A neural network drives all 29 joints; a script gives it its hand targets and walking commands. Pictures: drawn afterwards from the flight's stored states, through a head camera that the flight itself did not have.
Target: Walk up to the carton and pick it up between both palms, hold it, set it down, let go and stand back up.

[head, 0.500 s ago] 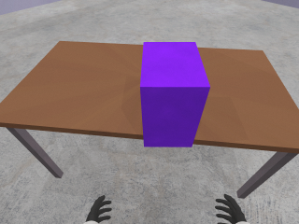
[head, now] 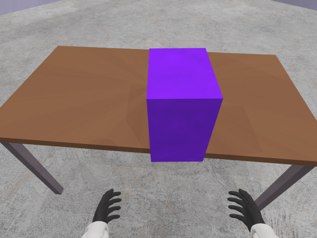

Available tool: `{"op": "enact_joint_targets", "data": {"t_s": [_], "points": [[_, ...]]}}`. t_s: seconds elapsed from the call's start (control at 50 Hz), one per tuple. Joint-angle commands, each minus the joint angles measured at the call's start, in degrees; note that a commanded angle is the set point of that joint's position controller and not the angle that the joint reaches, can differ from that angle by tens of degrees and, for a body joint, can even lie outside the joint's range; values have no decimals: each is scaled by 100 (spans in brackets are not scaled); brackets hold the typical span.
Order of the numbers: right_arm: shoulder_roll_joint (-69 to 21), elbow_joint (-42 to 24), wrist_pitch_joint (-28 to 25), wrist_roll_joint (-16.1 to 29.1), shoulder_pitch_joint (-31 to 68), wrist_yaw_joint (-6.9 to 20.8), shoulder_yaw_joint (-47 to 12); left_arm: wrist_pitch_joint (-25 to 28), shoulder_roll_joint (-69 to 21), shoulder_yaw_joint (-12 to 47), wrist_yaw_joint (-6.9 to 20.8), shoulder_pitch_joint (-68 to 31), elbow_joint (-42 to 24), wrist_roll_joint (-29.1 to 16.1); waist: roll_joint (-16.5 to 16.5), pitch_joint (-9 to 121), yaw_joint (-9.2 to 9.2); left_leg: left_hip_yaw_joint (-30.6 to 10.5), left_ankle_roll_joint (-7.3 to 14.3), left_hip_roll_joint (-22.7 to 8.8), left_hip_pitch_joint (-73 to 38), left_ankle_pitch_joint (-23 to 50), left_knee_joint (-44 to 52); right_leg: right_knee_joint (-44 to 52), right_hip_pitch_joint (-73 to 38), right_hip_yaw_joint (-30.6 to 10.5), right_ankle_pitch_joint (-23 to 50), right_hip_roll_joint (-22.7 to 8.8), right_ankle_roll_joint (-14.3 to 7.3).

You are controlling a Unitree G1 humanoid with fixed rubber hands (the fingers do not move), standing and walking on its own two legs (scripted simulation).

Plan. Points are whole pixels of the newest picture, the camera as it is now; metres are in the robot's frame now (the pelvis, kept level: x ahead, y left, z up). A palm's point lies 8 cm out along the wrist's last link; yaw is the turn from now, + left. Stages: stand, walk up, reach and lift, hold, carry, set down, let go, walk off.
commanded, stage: reach and lift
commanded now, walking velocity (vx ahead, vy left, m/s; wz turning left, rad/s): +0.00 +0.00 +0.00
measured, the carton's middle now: (177, 107) +0.51 -0.04 +0.03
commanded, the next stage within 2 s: none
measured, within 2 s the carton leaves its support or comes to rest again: neither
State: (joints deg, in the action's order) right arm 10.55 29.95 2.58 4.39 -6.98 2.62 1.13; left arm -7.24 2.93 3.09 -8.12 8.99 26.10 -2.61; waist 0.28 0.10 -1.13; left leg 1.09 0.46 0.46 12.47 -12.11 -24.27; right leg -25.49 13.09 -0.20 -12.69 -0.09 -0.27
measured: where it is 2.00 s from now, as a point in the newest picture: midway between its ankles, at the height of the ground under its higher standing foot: outside the picture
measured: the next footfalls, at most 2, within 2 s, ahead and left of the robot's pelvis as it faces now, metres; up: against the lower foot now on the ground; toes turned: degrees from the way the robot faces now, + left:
none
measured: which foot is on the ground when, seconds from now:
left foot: down 0.00-1.00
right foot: down 0.00-1.00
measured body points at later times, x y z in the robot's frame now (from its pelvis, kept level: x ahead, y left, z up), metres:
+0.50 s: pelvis +0.01 -0.01 +0.00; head +0.01 -0.01 +0.45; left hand +0.26 +0.16 -0.02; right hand +0.25 -0.23 -0.01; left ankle +0.01 +0.11 -0.74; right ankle +0.01 -0.12 -0.74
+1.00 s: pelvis +0.01 -0.01 +0.00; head +0.01 -0.01 +0.45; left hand +0.30 +0.16 +0.02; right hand +0.29 -0.23 +0.02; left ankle +0.01 +0.11 -0.74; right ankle +0.01 -0.12 -0.74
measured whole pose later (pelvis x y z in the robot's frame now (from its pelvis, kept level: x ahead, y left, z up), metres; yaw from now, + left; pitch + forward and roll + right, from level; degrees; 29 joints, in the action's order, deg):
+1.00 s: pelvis +0.01 -0.01 +0.00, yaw +0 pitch +2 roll +0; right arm 14.4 27.1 -9.7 10.5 3.2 1.0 -2.7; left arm 6.2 6.3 2.9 -9.2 -3.6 26.0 -7.3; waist 0.0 2.8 -1.2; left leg 0.2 -0.6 -0.5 13.1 -12.3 -23.5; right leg -24.4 13.8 -0.5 -12.5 1.4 -1.4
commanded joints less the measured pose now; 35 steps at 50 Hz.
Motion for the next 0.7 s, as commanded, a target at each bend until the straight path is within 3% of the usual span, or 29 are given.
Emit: {"op": "enact_joint_targets", "data": {"t_s": [0.0,0.1,0.14,0.18,0.26,0.28,0.32,0.38,0.44,0.56,0.6,0.66,0.68], "points": [[728,-850,-580,24,209,78,209,561,185,-84,-26,-226,-857,56,243,833,-66,-196,-92,89,-717,1479,349,383,-86,51,1486,227,-74],[641,-893,-836,171,103,146,67,826,137,3,-25,-269,-967,-13,93,664,-49,-151,-53,124,-603,1056,402,431,-42,-45,1237,163,-90],[631,-955,-961,186,197,108,-8,969,280,-31,0,-363,-976,6,177,708,-14,-105,-20,149,-503,898,387,454,75,-23,1129,143,-66],[708,-975,-1046,255,295,134,8,1067,245,-12,-16,-477,-1103,3,25,875,-16,-90,-63,138,-581,957,363,420,40,17,1155,164,-65],[680,-1309,-1143,275,612,54,-43,1149,202,-83,-19,-711,-957,-73,287,950,-6,-131,7,105,-412,779,373,426,106,-14,1041,101,-64],[775,-1290,-1184,262,595,35,-37,1190,277,-78,-11,-714,-901,-97,298,921,-48,-79,11,144,-398,649,363,492,161,-18,903,102,-57],[764,-1100,-1179,353,598,27,-126,1223,340,-103,-22,-829,-898,-150,197,897,53,-69,30,139,-356,526,350,475,95,-46,770,126,-42],[702,-1232,-1267,323,832,-21,-109,1335,399,-190,16,-1124,-814,-155,385,1075,-1,-120,39,135,-300,562,313,429,-108,-109,953,93,-10],[744,-1077,-1340,299,923,-75,-100,1394,306,-73,36,-1158,-765,-237,170,1058,-25,-132,31,157,-265,682,350,374,-137,-17,1166,139,-18],[794,-1117,-1500,368,976,-91,-41,1636,392,-68,17,-1238,-1027,-252,109,1271,-2,-153,-9,175,-560,1517,366,369,-460,-52,2048,219,-7],[728,-1229,-1561,395,997,-86,-94,1696,325,-17,35,-1259,-1079,-339,195,1248,-82,-198,9,164,-687,1585,427,469,-441,-74,2076,224,-15],[880,-1210,-1667,391,970,-61,-15,1788,425,-55,8,-1147,-1130,-249,106,1197,33,-193,11,161,-727,1493,480,558,-506,-91,1844,215,-42],[829,-1245,-1702,426,984,-63,-35,1826,410,-46,-1,-1219,-1154,-333,206,1235,-29,-210,10,124,-752,1438,490,550,-454,-70,1837,219,-27]]}}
